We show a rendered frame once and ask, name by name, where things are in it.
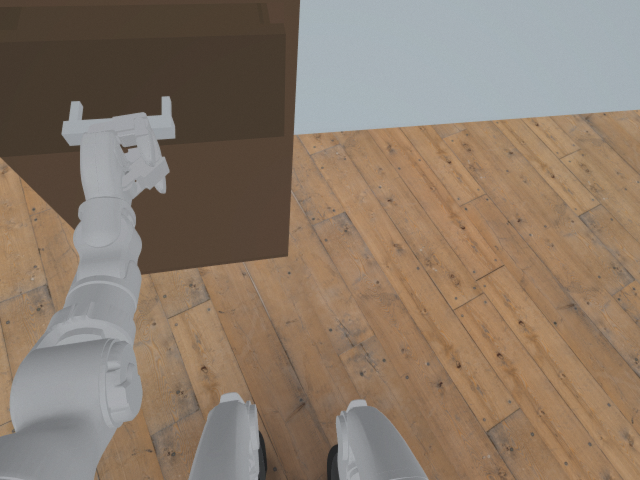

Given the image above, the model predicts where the drawer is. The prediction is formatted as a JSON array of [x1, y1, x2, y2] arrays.
[[0, 3, 286, 157]]

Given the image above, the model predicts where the robot thigh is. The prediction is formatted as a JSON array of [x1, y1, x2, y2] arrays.
[[188, 400, 260, 480], [336, 406, 429, 480]]

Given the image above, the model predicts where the robot left upper arm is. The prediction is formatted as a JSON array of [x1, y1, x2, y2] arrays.
[[0, 338, 143, 480]]

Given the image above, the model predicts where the robot left hand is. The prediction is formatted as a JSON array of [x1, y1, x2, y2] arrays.
[[80, 112, 170, 206]]

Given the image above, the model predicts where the handle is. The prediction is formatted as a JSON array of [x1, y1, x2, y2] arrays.
[[61, 96, 175, 146]]

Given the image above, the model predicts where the left robot forearm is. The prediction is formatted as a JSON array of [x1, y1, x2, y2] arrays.
[[10, 197, 142, 432]]

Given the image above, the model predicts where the cabinet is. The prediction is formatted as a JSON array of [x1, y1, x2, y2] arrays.
[[0, 0, 300, 275]]

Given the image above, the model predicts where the left robot thigh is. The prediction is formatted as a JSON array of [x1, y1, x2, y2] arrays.
[[188, 400, 260, 480]]

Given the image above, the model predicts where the right robot thigh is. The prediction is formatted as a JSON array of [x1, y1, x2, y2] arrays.
[[336, 406, 429, 480]]

